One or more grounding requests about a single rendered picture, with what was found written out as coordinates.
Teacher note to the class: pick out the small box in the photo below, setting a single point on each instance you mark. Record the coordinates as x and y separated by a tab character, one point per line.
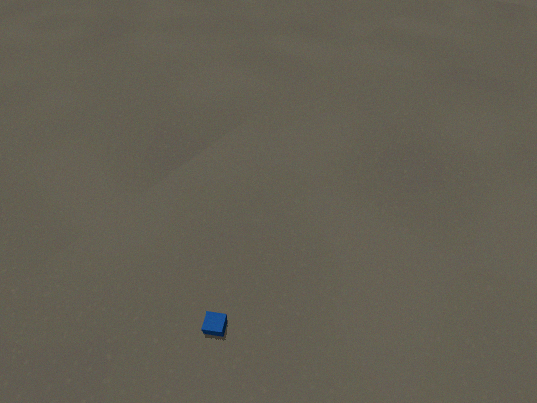
214	323

